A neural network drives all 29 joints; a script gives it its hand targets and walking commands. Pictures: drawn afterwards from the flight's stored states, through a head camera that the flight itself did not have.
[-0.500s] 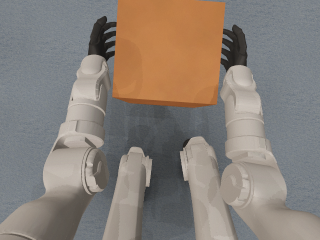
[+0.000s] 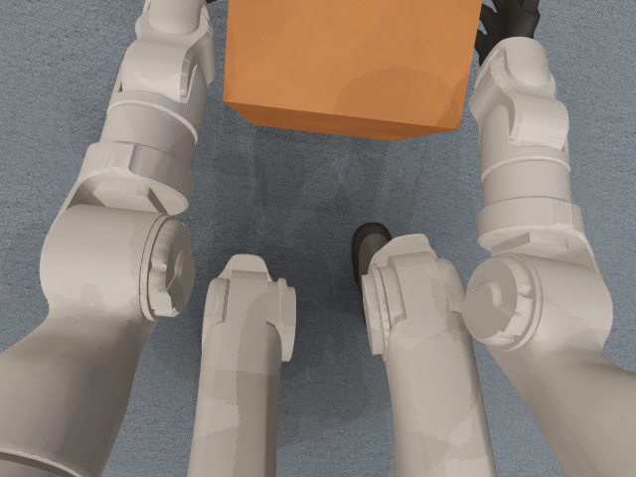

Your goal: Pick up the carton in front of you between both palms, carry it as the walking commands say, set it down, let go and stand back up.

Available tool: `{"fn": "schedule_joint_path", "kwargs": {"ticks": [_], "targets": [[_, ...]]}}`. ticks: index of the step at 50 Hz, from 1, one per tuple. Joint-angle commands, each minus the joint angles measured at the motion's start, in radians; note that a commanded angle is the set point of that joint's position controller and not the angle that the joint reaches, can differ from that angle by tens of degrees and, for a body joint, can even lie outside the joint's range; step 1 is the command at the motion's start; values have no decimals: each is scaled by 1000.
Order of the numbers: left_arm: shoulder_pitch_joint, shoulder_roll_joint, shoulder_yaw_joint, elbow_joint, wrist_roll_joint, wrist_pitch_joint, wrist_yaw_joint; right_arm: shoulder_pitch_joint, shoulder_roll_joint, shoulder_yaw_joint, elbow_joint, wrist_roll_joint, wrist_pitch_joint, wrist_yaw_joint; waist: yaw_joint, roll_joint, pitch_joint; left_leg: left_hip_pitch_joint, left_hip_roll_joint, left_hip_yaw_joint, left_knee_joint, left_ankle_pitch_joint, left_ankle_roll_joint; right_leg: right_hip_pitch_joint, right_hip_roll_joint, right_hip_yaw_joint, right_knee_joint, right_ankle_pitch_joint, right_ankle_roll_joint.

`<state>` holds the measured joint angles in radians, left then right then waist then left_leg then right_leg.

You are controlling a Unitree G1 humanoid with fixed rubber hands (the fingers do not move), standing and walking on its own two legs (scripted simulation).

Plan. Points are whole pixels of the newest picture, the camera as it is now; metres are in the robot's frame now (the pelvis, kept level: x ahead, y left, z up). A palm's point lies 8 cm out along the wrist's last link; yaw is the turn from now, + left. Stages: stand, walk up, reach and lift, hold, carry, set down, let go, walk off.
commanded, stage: set down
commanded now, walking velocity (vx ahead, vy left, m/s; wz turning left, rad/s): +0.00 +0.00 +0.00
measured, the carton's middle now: (341, 36) +0.53 -0.08 -0.25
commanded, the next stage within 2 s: none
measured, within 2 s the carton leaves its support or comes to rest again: rests again in 0.78 s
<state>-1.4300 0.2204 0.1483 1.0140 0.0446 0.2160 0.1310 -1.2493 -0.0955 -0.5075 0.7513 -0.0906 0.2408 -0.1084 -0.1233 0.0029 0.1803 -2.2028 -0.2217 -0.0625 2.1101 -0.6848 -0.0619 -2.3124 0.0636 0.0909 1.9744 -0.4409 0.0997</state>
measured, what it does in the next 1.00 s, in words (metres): stands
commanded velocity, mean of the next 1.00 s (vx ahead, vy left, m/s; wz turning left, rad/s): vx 0.00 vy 0.00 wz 0.00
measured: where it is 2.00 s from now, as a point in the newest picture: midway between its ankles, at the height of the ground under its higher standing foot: (311, 325)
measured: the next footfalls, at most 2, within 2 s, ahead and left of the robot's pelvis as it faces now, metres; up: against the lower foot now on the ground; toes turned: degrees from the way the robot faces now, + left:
none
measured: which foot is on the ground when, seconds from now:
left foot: down 0.00-1.00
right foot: down 0.00-1.00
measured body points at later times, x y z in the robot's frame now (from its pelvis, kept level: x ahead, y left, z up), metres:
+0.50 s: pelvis +0.00 +0.00 -0.02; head +0.36 +0.01 +0.25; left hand +0.56 +0.07 -0.20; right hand +0.51 -0.23 -0.18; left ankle +0.07 +0.11 -0.37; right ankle +0.14 -0.14 -0.37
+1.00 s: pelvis +0.00 +0.00 -0.02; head +0.37 +0.01 +0.23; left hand +0.56 +0.07 -0.21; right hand +0.51 -0.24 -0.20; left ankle +0.07 +0.10 -0.37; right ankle +0.14 -0.14 -0.37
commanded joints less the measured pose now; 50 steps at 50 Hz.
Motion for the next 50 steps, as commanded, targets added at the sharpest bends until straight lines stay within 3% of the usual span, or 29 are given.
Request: {"fn": "schedule_joint_path", "kwargs": {"ticks": [1, 5, 13, 22, 28, 45, 50], "targets": [[-561, -932, -335, -157, -96, -59, -226, -615, 828, 422, -37, 113, -32, 262, -28, 205, -1246, 445, 48, 95, -236, 479, 22, 774, 38, -197, 12, 436, -50], [-510, -952, -317, -122, -73, -60, -217, -567, 820, 378, 18, 94, -31, 291, -30, 226, -1181, 451, 53, 71, -229, 522, 21, 657, 35, -197, 23, 410, -53], [-503, -904, -267, -80, -59, -75, -220, -558, 756, 314, 44, 49, -48, 301, -49, 182, -1044, 331, 53, 54, -217, 468, 38, 589, 29, -189, 34, 376, -60], [-506, -791, -204, -18, -18, -88, -227, -555, 695, 260, 98, 30, -64, 292, -26, 160, -907, 237, 61, 60, -209, 355, 60, 560, 26, -170, 36, 306, -63], [-511, -745, -200, -17, -14, -98, -236, -538, 672, 230, 149, 27, -78, 287, -22, 160, -852, 213, 73, 54, -194, 355, 64, 548, 28, -157, 45, 312, -69], [-346, -580, -78, 86, 116, -62, -255, -494, 534, 152, 240, 4, -82, 285, 45, 124, -661, 167, 95, 36, -173, 292, 86, 453, 28, -131, 51, 211, -72], [-350, -522, -74, 75, 129, -62, -251, -463, 485, 112, 261, -7, -89, 271, 43, 130, -652, 190, 104, 36, -171, 282, 77, 456, 23, -135, 54, 195, -63]]}}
